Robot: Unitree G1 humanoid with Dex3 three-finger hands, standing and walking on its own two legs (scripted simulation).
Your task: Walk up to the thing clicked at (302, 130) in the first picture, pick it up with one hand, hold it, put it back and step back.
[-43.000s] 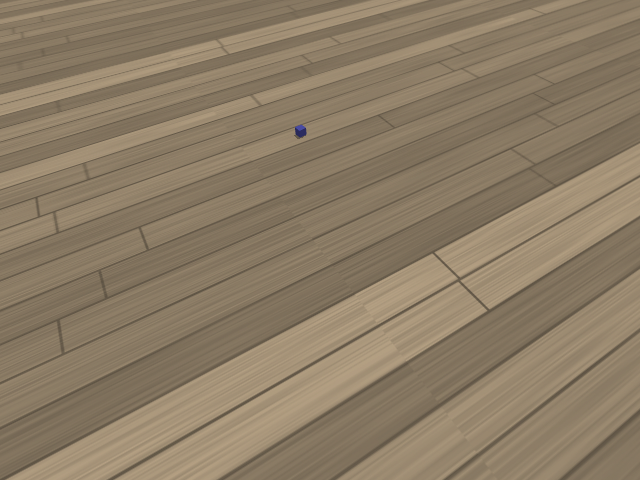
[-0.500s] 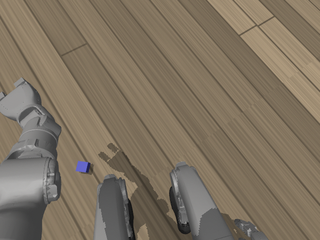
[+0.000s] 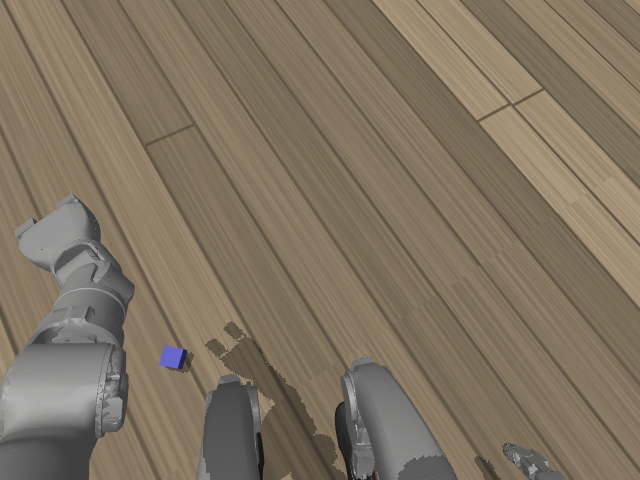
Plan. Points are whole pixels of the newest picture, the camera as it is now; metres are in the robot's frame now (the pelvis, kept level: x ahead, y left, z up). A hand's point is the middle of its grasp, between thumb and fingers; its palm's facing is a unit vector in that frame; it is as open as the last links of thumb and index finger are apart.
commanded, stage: go down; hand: left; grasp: from above
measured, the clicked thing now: (173, 357) +0.33 +0.29 -0.58
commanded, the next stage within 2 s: approach in 2.00 s
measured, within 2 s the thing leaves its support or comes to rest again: neither
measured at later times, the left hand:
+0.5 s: hand (89, 255) +0.43 +0.28 -0.12, palm faces -0.28 -0.27 -0.92, open 12.0 cm
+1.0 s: hand (81, 255) +0.43 +0.29 -0.10, palm faces -0.29 -0.28 -0.92, open 11.9 cm
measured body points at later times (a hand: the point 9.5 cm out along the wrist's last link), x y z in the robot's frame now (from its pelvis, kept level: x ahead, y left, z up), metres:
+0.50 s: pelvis -0.01 +0.00 -0.01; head +0.18 +0.03 +0.40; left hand +0.45 +0.29 -0.06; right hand +0.03 -0.25 -0.13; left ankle +0.03 +0.13 -0.56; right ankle +0.04 -0.12 -0.56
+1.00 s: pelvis +0.00 +0.00 +0.01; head +0.17 +0.03 +0.42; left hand +0.44 +0.30 -0.05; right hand +0.03 -0.26 -0.11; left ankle +0.03 +0.13 -0.56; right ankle +0.04 -0.12 -0.56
